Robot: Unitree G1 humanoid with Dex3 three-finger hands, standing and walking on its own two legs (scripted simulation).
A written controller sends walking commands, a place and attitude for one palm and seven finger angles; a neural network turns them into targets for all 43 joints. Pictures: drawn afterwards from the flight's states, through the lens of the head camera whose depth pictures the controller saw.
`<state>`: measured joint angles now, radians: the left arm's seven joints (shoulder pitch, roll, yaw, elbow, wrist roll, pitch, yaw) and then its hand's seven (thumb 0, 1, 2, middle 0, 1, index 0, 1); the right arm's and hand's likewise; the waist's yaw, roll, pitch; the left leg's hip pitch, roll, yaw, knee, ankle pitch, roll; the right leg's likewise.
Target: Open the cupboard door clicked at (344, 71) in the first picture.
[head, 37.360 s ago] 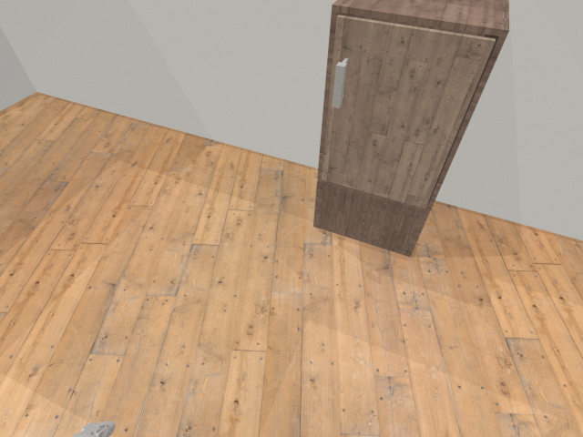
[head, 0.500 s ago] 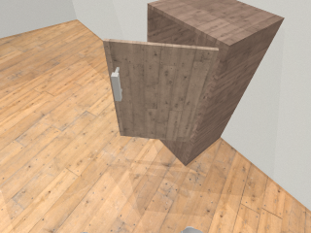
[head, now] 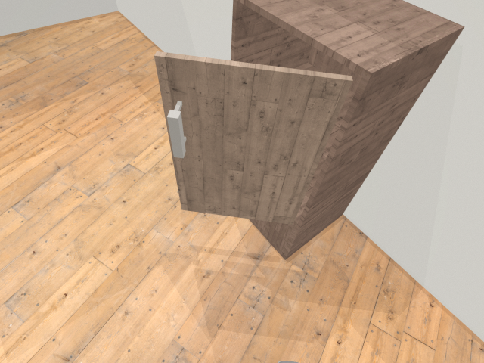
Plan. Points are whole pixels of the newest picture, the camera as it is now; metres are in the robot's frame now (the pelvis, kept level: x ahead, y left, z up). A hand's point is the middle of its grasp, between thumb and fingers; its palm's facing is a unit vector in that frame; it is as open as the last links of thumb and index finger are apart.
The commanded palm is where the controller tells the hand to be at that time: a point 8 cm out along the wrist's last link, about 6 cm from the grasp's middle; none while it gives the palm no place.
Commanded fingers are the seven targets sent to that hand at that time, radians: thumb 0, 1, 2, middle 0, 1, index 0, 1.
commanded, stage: come to a stop and stand still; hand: left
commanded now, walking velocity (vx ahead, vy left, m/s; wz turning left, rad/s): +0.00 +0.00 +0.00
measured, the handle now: (179, 129) +0.61 +0.19 -0.03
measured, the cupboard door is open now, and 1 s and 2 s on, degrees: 45 45 45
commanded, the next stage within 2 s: look again from close up in 1.08 s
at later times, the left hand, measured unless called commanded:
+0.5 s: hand out of the picture +0.00 +0.15 -0.16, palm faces +0.02 -0.97 -0.25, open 7.4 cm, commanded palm none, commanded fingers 0.00 0.90 0.90 -0.20 -0.30 -0.20 -0.30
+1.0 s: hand out of the picture -0.01 +0.14 -0.17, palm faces +0.01 -0.98 -0.22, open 7.3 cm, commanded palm none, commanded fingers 0.00 0.90 0.90 -0.20 -0.30 -0.20 -0.30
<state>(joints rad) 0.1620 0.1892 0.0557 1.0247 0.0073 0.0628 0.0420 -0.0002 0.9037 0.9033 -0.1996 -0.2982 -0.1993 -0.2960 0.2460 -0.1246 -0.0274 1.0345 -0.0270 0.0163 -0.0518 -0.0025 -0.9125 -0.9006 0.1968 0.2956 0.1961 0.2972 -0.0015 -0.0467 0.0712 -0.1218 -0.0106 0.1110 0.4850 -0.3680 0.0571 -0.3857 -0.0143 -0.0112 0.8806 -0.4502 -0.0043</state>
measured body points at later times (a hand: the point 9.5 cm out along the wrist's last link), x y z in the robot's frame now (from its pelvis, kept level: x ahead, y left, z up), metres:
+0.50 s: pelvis -0.04 -0.03 +0.00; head -0.03 -0.06 +0.45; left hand +0.00 +0.20 -0.14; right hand +0.02 -0.26 -0.16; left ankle -0.07 +0.08 -0.73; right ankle -0.03 -0.14 -0.73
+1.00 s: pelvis -0.03 -0.04 +0.00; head -0.02 -0.05 +0.45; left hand -0.01 +0.19 -0.15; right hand -0.07 -0.26 -0.16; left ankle -0.07 +0.08 -0.73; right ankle -0.03 -0.14 -0.73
